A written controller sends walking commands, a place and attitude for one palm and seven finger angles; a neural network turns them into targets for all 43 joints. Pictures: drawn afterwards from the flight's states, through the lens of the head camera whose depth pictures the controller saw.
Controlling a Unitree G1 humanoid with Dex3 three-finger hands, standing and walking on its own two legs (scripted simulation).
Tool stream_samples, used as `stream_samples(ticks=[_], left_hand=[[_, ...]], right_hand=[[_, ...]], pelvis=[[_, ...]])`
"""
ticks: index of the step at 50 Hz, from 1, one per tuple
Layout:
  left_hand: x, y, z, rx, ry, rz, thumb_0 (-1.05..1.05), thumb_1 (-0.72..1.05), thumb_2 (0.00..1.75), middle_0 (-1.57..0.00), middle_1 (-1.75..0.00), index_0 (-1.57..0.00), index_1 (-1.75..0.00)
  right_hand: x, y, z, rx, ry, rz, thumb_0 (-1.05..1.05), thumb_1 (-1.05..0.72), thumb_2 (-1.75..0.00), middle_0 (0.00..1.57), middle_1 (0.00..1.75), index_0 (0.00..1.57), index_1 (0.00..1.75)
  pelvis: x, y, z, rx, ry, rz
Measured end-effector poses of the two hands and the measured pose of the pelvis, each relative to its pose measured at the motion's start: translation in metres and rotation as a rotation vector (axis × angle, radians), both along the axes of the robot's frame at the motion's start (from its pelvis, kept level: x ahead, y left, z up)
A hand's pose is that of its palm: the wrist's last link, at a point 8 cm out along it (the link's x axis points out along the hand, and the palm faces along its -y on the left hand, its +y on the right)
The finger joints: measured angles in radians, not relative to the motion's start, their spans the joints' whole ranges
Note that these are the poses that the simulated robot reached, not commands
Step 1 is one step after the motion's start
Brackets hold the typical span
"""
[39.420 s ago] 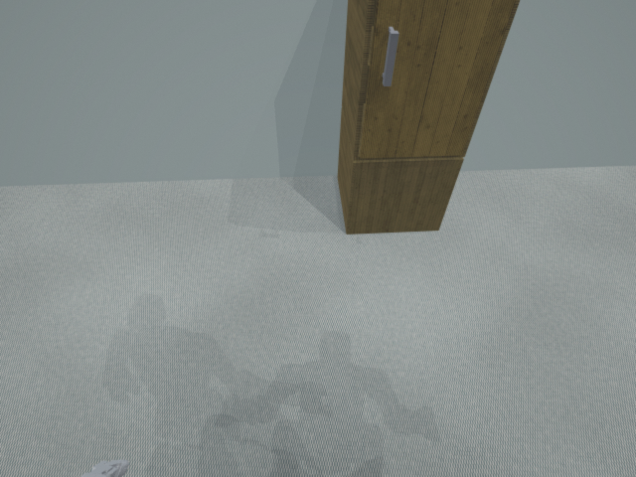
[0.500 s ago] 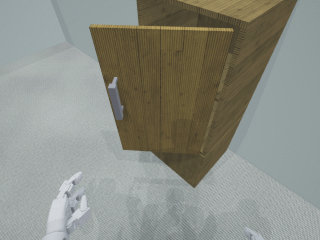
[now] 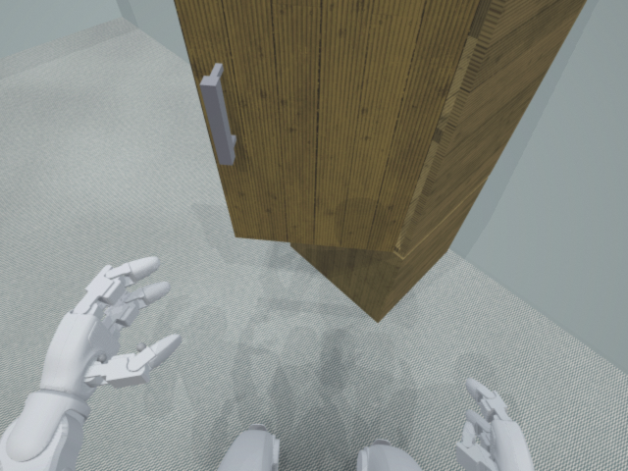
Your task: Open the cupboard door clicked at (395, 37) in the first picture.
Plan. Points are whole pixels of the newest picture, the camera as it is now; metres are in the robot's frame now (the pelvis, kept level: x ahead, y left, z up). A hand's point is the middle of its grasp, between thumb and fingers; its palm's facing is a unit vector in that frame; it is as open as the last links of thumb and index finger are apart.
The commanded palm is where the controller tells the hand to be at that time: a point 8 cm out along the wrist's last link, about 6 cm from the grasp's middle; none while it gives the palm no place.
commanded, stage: raise the hand with hooked fingers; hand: left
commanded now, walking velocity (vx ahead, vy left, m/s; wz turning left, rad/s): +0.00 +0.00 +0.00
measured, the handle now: (222, 116) +0.59 +0.18 +0.10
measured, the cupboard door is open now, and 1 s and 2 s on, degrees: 40 40 40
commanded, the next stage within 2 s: move the hooked fingers beside the handle in 1.42 s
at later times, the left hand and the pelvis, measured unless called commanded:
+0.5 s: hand (95, 301) +0.28 +0.26 +0.08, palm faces +0.00 -1.00 -0.06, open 13.0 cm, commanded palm +0.25 +0.32 +0.09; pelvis +0.02 +0.03 +0.03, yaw +0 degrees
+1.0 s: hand (66, 247) +0.32 +0.30 +0.12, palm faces +0.00 -1.00 -0.05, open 14.0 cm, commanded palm +0.29 +0.34 +0.12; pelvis +0.02 +0.02 +0.04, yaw -1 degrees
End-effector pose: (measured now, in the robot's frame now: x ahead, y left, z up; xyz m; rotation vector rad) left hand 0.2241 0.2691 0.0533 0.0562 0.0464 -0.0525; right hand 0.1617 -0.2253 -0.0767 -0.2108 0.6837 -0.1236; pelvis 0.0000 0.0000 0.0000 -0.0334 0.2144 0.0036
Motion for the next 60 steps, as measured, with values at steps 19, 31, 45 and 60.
stream_samples(ticks=[19, 31, 45, 60], left_hand=[[0.021, 0.037, 0.023, 0.002, -0.010, 0.042, 0.00, -0.13, 0.45, -0.27, -0.97, -0.27, -0.96], [0.042, 0.061, 0.045, 0.000, -0.017, 0.052, 0.00, -0.40, 0.34, -0.29, -1.14, -0.29, -1.13], [0.067, 0.079, 0.066, -0.003, -0.021, 0.053, -0.01, -0.49, 0.30, -0.30, -1.20, -0.30, -1.19], [0.078, 0.069, 0.064, -0.022, -0.006, 0.041, -0.01, -0.49, 0.30, -0.30, -1.20, -0.30, -1.19]], right_hand=[[-0.008, -0.008, 0.029, -0.077, 0.021, -0.037, 0.01, -0.91, -0.90, 0.20, 0.30, 0.20, 0.30], [0.025, 0.019, 0.046, -0.043, -0.049, 0.030, 0.01, -0.91, -0.90, 0.21, 0.30, 0.20, 0.30], [0.005, 0.009, 0.042, -0.051, 0.034, 0.002, 0.01, -0.91, -0.90, 0.21, 0.30, 0.20, 0.30], [-0.014, -0.013, 0.045, -0.069, 0.069, -0.047, 0.01, -0.91, -0.90, 0.21, 0.30, 0.20, 0.30]], pelvis=[[0.014, 0.024, 0.021, 0.005, -0.016, -0.014], [0.022, 0.029, 0.031, -0.003, -0.040, -0.007], [0.024, 0.026, 0.039, 0.001, -0.056, -0.010], [0.025, 0.020, 0.043, 0.011, -0.055, -0.025]])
